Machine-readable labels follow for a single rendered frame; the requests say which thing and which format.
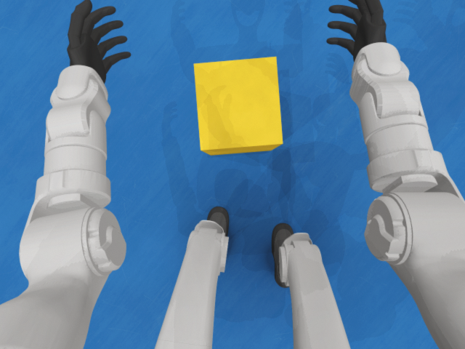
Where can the robot right thigh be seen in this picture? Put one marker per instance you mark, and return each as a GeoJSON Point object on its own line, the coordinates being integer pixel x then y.
{"type": "Point", "coordinates": [317, 322]}

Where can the robot right hand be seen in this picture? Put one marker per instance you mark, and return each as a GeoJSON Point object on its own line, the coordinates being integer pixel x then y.
{"type": "Point", "coordinates": [370, 26]}

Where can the robot left upper arm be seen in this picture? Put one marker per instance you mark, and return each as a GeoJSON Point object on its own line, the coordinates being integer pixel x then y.
{"type": "Point", "coordinates": [67, 258]}

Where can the left robot forearm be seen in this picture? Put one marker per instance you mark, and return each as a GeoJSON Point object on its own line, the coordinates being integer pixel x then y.
{"type": "Point", "coordinates": [75, 147]}

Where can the robot right upper arm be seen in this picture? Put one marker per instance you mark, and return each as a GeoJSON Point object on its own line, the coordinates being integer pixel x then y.
{"type": "Point", "coordinates": [422, 237]}

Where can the right robot forearm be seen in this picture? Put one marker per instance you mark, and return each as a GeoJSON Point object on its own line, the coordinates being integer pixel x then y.
{"type": "Point", "coordinates": [395, 131]}

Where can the robot left hand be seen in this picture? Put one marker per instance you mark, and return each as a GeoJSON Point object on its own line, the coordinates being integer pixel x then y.
{"type": "Point", "coordinates": [83, 48]}

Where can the carton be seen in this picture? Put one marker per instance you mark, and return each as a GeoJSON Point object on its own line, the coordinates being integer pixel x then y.
{"type": "Point", "coordinates": [238, 106]}

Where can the robot left thigh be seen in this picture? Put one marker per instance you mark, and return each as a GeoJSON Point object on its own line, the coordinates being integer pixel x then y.
{"type": "Point", "coordinates": [189, 320]}

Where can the robot thigh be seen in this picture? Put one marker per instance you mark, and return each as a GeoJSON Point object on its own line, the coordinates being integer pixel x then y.
{"type": "Point", "coordinates": [317, 322]}
{"type": "Point", "coordinates": [189, 320]}

